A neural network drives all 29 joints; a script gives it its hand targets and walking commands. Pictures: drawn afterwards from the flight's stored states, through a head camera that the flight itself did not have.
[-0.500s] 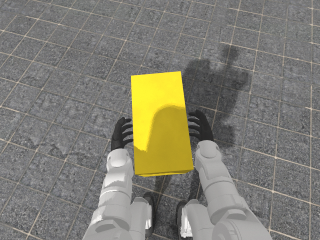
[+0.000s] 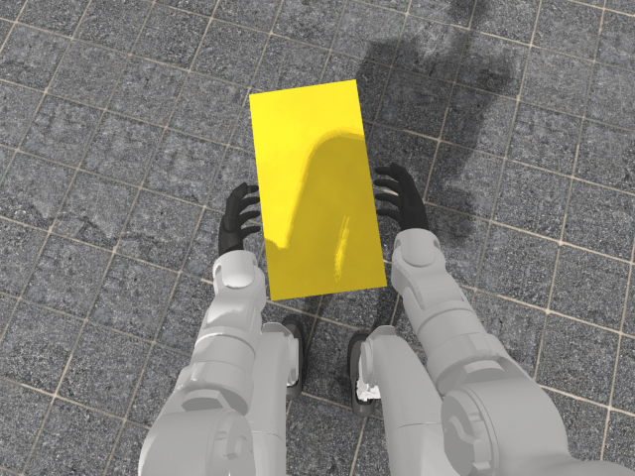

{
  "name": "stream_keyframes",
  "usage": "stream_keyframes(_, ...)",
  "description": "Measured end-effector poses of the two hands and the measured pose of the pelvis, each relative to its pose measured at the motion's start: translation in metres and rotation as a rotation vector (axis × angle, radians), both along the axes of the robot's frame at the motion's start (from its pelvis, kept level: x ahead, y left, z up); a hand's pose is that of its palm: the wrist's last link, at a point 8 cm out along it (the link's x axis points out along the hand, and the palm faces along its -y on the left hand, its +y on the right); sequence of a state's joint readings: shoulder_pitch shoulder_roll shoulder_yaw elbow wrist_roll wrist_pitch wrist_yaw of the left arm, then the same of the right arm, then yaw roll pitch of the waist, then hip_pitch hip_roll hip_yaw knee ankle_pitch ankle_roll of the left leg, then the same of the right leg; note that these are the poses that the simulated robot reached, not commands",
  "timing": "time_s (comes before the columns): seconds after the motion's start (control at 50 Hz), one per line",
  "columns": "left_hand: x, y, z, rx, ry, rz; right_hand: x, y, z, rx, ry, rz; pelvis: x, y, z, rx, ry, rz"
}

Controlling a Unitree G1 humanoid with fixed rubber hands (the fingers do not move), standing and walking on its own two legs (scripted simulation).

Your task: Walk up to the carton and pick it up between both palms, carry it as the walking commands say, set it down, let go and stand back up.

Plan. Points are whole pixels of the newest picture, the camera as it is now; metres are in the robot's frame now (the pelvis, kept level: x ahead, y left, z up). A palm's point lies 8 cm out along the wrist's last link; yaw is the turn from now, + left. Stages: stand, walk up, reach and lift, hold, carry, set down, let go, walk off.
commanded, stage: set down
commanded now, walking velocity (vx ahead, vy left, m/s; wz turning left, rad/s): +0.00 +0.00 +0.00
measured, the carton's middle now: (318, 205) +0.44 +0.01 -0.19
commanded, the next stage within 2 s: none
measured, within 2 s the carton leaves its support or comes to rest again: neither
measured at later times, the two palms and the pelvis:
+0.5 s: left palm (250, 231) +0.41 +0.11 -0.20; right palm (395, 213) +0.42 -0.11 -0.19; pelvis +0.00 +0.00 -0.05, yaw -1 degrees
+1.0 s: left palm (267, 212) +0.46 +0.10 -0.30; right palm (390, 200) +0.47 -0.12 -0.27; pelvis -0.01 +0.00 -0.15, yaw -4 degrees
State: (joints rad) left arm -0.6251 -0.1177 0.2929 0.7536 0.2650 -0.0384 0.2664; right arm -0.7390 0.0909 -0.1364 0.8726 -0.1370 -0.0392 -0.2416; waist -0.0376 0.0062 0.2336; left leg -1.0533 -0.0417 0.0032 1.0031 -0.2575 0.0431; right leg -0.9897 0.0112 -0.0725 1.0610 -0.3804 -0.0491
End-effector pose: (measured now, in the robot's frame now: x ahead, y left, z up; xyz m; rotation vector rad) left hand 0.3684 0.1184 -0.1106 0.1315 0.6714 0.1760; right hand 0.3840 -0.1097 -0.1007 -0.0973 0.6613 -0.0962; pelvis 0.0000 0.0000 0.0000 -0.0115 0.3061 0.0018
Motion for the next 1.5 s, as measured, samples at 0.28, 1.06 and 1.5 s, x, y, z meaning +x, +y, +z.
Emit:
stream_keyframes(0.28, 0.022, -0.005, -0.064, 0.006, 0.043, -0.017, 0.020, -0.004, -0.064, -0.001, 0.061, -0.033, 0.010, 0.001, -0.023, -0.004, 0.158, -0.013)
stream_keyframes(1.06, 0.100, -0.018, -0.197, -0.003, 0.033, -0.067, 0.089, -0.011, -0.176, 0.032, 0.003, -0.158, -0.014, 0.002, -0.160, -0.002, 0.266, -0.067)
stream_keyframes(1.5, 0.120, -0.015, -0.263, -0.045, 0.072, -0.068, 0.106, -0.012, -0.243, 0.084, 0.013, -0.146, -0.022, 0.000, -0.231, 0.011, 0.338, -0.070)
